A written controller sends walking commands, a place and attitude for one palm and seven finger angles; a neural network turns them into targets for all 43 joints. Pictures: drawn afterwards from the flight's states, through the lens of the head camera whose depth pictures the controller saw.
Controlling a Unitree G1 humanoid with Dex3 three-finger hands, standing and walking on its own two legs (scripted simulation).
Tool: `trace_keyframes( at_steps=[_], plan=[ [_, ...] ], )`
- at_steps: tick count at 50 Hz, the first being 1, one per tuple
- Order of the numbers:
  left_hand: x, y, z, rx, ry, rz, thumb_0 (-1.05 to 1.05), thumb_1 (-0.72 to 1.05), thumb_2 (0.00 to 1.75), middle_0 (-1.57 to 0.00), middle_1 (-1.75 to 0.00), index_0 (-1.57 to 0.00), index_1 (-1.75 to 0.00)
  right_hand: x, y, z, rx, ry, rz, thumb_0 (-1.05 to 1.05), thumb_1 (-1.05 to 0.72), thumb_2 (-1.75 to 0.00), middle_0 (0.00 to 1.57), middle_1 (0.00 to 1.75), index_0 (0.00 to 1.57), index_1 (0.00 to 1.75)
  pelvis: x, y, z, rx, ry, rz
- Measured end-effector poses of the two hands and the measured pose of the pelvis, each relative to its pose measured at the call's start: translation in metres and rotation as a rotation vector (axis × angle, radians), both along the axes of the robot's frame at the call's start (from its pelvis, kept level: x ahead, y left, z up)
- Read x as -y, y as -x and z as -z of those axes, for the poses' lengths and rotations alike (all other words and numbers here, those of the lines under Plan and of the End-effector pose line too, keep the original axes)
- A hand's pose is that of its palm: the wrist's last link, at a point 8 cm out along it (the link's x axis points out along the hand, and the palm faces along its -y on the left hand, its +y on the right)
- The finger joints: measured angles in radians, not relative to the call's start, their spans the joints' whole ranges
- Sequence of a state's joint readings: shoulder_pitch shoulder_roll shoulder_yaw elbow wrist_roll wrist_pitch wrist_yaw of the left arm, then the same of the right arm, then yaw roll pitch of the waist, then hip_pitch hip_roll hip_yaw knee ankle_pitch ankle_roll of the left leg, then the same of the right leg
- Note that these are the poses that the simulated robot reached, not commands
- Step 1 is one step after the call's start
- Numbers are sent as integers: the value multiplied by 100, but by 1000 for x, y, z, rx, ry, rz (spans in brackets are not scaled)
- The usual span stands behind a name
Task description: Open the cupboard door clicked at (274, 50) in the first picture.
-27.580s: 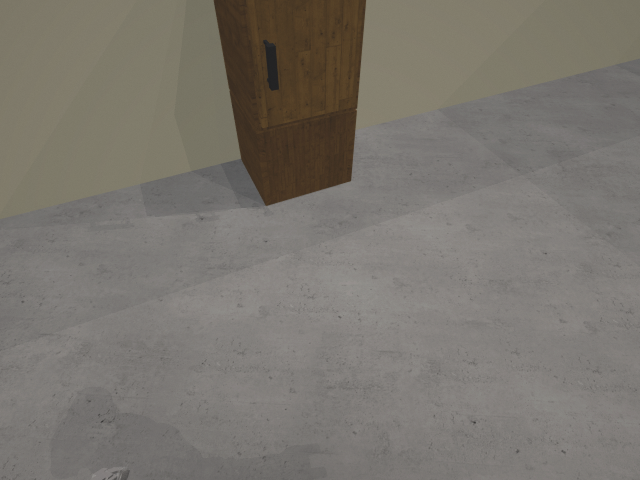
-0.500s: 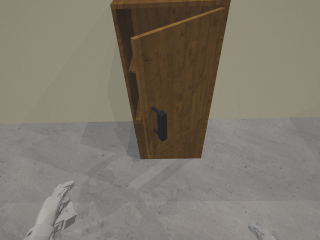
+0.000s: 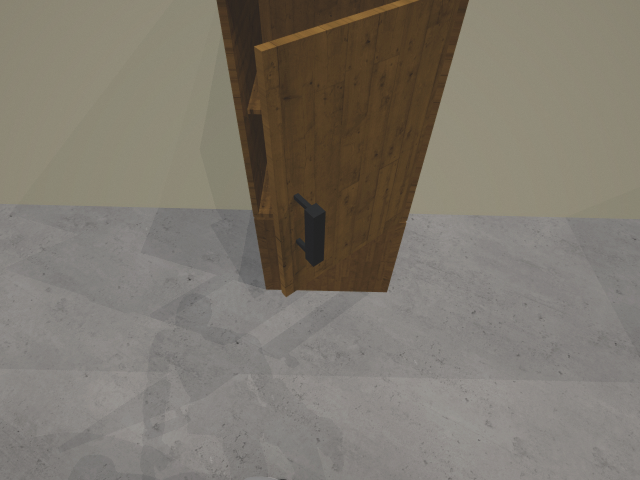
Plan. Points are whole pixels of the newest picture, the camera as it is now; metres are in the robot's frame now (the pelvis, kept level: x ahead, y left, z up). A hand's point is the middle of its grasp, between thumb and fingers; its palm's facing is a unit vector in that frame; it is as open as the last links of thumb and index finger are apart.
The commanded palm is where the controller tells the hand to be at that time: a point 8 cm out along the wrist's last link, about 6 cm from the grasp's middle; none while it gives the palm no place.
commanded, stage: let the arm hang, fingers relaxed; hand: left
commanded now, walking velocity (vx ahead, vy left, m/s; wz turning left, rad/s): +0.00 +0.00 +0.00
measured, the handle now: (307, 229) +0.56 +0.06 -0.09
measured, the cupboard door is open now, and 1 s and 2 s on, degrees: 40 40 40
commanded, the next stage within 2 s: look to check the result in 0.44 s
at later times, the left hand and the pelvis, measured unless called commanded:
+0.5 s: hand out of the picture +0.02 +0.17 -0.18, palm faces +0.02 -0.98 -0.19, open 7.3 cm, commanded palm none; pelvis +0.02 +0.00 +0.00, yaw +0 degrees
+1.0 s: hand out of the picture -0.01 +0.18 -0.17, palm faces +0.03 -0.97 -0.23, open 7.3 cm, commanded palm none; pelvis +0.02 +0.00 +0.00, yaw -1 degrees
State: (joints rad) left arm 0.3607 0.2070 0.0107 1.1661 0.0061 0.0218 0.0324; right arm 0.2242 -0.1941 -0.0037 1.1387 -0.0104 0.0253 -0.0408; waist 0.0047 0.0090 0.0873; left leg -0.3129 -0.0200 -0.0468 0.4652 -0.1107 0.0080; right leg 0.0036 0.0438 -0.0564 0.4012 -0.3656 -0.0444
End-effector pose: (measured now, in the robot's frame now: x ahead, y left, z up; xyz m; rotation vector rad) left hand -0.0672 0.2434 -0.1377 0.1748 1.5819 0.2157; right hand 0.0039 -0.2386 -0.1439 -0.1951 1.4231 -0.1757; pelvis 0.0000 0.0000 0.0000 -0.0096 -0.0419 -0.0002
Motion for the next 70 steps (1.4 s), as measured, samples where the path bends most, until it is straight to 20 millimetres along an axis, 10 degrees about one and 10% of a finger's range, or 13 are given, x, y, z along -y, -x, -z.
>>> trace_keyframes(
  at_steps=[17,40,57,70],
  plan=[
    [17,-89,3,236,21,55,0,91,89,-20,-30,-20,-30,-3,-26,2,79,-24,6,0,-91,-90,20,30,20,30,2,-9,0,3,-15,3],
    [21,-50,5,84,30,11,0,91,89,-20,-30,-20,-30,-12,-16,4,5,-31,28,0,-90,-90,20,30,20,30,2,-22,0,-5,-21,12],
    [18,-69,2,141,11,29,0,91,89,-20,-30,-20,-30,0,-41,3,71,-21,10,0,-90,-90,20,30,20,30,5,-24,-1,-2,-28,14],
    [22,-79,9,109,29,73,0,91,89,-20,-30,-20,-30,9,-22,5,73,13,107,0,-90,-90,20,30,20,30,8,-22,5,-11,-15,101]
  ],
)
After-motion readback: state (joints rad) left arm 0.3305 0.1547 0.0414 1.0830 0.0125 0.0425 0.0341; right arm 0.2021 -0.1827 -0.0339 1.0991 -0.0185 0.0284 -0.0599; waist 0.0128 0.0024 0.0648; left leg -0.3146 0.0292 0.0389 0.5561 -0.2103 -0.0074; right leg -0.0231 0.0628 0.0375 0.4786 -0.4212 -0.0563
